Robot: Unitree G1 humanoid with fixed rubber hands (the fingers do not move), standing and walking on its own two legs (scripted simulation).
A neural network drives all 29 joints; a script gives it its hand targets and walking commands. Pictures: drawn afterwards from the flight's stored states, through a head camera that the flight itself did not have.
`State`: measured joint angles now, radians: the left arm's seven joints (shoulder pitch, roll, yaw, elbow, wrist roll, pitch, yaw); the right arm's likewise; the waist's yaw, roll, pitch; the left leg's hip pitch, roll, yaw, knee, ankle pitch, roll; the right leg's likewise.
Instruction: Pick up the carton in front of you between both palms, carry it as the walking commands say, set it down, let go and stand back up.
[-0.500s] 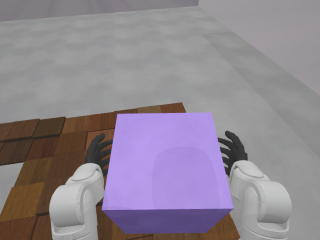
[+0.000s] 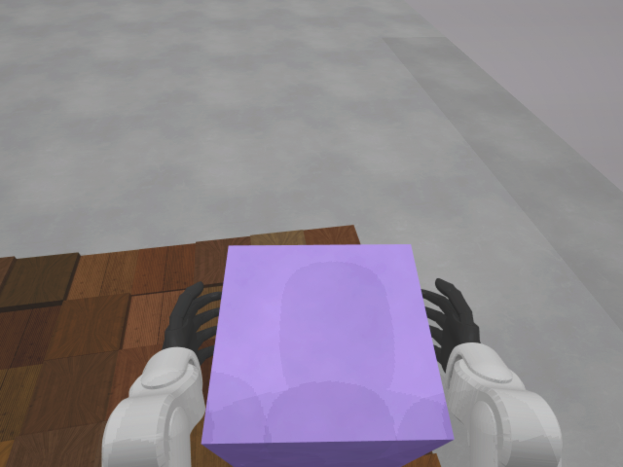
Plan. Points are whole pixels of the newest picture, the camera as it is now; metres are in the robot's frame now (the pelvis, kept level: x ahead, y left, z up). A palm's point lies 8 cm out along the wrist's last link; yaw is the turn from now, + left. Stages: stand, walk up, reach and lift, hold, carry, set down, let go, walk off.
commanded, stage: carry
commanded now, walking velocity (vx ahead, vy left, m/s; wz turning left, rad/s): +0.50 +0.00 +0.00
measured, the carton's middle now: (319, 367) +0.25 +0.01 +0.02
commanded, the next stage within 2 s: none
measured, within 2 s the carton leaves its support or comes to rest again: neither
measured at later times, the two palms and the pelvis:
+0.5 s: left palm (220, 121) +0.67 +0.18 +0.11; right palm (385, 132) +0.64 -0.12 +0.12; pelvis +0.35 +0.06 +0.02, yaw -2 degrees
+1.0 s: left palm (207, 38) +1.00 +0.26 +0.14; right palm (330, 32) +1.05 -0.03 +0.15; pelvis +0.73 +0.06 +0.04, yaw +3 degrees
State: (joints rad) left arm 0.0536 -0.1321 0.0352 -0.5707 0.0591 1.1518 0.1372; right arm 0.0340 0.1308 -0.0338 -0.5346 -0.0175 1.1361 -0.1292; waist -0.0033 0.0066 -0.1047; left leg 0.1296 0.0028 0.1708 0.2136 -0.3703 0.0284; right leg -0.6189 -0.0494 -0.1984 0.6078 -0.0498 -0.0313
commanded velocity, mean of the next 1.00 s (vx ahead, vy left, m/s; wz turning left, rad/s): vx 0.50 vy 0.00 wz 0.00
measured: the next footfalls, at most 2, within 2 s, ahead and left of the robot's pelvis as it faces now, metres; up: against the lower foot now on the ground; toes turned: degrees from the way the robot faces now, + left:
left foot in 0.34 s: +0.34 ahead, +0.14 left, +0.03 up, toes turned +5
right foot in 0.74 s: +0.71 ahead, +0.00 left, +0.02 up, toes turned +0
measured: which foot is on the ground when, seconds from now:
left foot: down 0.00-0.08, up 0.10-0.32, down 0.34-0.74, up 0.76-1.00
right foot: down 0.00-0.40, up 0.42-0.72, down 0.74-1.00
